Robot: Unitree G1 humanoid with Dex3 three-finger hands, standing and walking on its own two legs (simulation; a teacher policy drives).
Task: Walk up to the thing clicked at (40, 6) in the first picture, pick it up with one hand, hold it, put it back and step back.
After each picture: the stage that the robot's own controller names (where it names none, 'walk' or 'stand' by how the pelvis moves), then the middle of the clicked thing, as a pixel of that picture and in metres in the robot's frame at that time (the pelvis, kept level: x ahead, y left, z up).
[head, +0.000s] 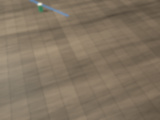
stand; (40, 7) +2.24 +0.69 -0.72
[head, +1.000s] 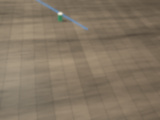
walk; (60, 17) +2.17 +0.28 -0.70
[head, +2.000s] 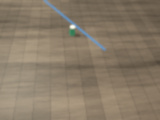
walk; (72, 30) +1.57 +0.14 -0.71
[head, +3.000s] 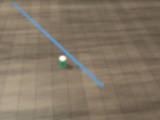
walk; (62, 62) +1.08 +0.20 -0.71
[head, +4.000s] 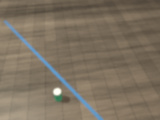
walk; (57, 95) +0.73 +0.22 -0.71
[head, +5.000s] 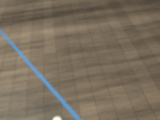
stand; out of the picture +0.45 +0.23 -0.70
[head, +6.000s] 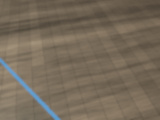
stand; out of the picture +0.38 +0.26 -0.72
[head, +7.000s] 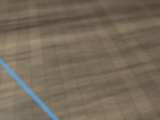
stand; out of the picture +0.36 +0.25 -0.73
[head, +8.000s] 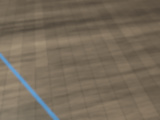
stand; out of the picture +0.36 +0.24 -0.73
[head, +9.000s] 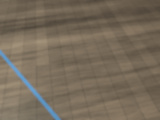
stand; out of the picture +0.35 +0.24 -0.73
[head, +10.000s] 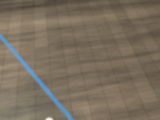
go down; out of the picture +0.38 +0.23 -0.71
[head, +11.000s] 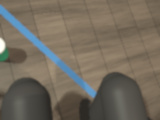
go down; out of the picture +0.45 +0.27 -0.28
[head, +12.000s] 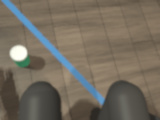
close in; (20, 57) +0.46 +0.26 -0.30
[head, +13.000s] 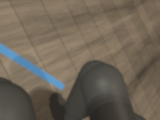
close in; out of the picture +0.44 +0.31 -0.22
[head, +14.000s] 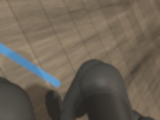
close; out of the picture +0.43 +0.31 -0.23
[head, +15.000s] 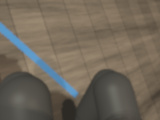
lift; out of the picture +0.39 +0.28 -0.17
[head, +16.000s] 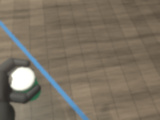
lift; (26, 85) +0.33 +0.19 +0.01
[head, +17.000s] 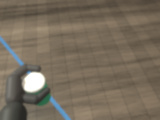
hold; (37, 90) +0.33 +0.17 +0.02
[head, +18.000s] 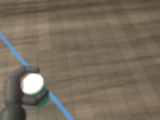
hold; (36, 91) +0.33 +0.17 +0.00
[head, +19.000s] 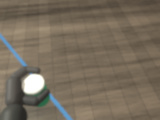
crouch; (37, 91) +0.33 +0.17 +0.01
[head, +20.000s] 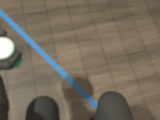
crouch; (7, 54) +0.44 +0.23 -0.08
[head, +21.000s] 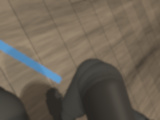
lower; out of the picture +0.43 +0.31 -0.23
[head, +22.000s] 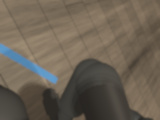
lower; out of the picture +0.43 +0.32 -0.23
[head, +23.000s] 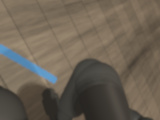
lower; out of the picture +0.44 +0.32 -0.23
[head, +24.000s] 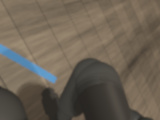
lower; out of the picture +0.44 +0.32 -0.23
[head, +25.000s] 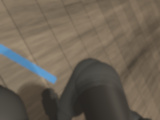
loosen; out of the picture +0.44 +0.32 -0.23
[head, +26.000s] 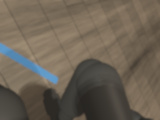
withdraw; out of the picture +0.43 +0.32 -0.23
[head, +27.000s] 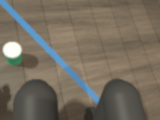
walk; (13, 54) +0.46 +0.27 -0.29
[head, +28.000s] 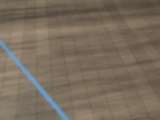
stand; out of the picture +0.39 +0.20 -0.65
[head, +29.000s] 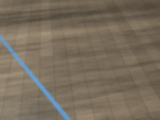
stand; out of the picture +0.41 +0.22 -0.67
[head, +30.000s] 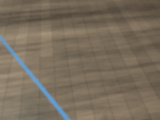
stand; out of the picture +0.40 +0.21 -0.67
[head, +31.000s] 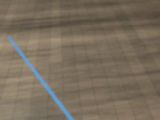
stand; out of the picture +0.41 +0.20 -0.72
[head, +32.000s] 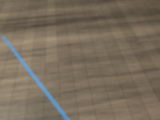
stand; out of the picture +0.38 +0.22 -0.73
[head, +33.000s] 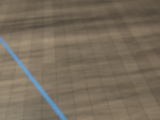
walk; out of the picture +0.38 +0.24 -0.73
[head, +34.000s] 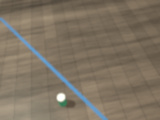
walk; (62, 100) +0.58 +0.23 -0.71
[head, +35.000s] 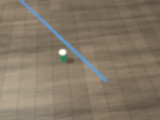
walk; (63, 55) +0.99 +0.20 -0.70
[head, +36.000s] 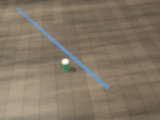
stand; (65, 65) +1.03 +0.23 -0.70
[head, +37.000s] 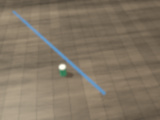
stand; (62, 70) +1.00 +0.22 -0.73
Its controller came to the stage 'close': yes
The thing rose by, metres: 0.72
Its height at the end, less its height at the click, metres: +0.00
